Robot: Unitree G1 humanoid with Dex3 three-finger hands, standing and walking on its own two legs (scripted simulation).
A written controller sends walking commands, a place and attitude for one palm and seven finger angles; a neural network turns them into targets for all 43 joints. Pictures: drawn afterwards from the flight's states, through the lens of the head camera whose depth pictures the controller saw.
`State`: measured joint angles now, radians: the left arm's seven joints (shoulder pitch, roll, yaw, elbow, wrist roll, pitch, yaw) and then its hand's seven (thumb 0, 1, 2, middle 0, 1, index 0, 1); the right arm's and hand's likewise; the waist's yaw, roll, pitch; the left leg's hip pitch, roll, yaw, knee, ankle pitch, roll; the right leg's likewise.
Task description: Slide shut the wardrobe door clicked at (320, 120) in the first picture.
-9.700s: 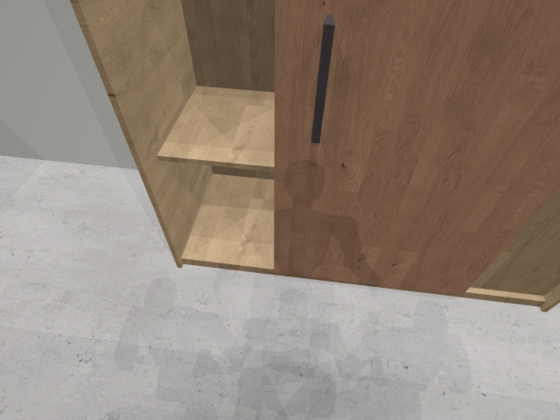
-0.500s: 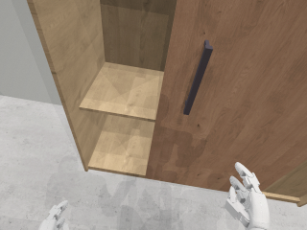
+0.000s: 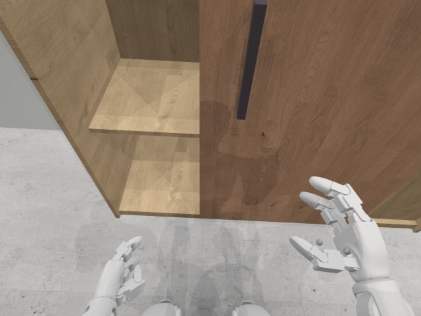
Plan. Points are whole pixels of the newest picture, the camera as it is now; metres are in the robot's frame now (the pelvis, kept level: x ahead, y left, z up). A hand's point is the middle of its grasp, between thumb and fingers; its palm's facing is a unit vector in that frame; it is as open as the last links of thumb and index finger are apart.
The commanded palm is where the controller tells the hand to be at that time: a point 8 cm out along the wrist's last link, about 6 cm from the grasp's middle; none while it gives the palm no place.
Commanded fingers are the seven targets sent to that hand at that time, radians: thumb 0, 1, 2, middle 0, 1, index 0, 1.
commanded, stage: raise the hand with hooked fingers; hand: right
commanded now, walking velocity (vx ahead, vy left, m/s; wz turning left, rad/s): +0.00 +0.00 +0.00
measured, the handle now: (248, 64) +0.57 -0.06 +0.17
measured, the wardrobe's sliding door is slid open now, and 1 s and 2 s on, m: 0.39 0.39 0.39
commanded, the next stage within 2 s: move the hooked fingers beside the handle in 1.36 s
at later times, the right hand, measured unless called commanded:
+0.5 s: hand (388, 202) +0.27 -0.24 +0.15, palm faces +0.07 +1.00 -0.06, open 13.4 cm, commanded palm +0.24 -0.29 +0.16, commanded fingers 0.00 0.50 -0.30 0.30 1.20 0.30 1.20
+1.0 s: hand out of the picture +0.31 -0.28 +0.21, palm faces +0.08 +1.00 -0.06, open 14.0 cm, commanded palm +0.27 -0.32 +0.20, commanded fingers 0.00 0.50 -0.30 0.30 1.20 0.30 1.20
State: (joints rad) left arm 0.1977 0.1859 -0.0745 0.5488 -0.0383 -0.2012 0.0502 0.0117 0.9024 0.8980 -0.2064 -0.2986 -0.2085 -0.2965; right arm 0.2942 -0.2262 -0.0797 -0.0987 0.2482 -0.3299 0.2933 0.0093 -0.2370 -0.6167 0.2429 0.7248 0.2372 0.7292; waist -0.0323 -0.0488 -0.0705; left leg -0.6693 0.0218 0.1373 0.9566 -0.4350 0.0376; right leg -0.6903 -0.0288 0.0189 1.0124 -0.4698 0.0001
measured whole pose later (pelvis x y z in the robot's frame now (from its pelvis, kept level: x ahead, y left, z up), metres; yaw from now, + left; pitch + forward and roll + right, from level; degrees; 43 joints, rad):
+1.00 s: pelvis +0.03 -0.01 +0.06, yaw +1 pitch +0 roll +1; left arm 0.25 0.27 -0.07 0.64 -0.08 -0.25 0.11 0.01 0.90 0.90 -0.21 -0.30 -0.21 -0.30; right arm -0.10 -0.46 -0.46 0.25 0.35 0.03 0.44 -0.01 0.50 -0.30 0.30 1.20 0.30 1.20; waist -0.03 -0.06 -0.03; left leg -0.24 0.01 0.10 0.51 -0.27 0.02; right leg -0.25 -0.01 -0.02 0.56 -0.30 -0.01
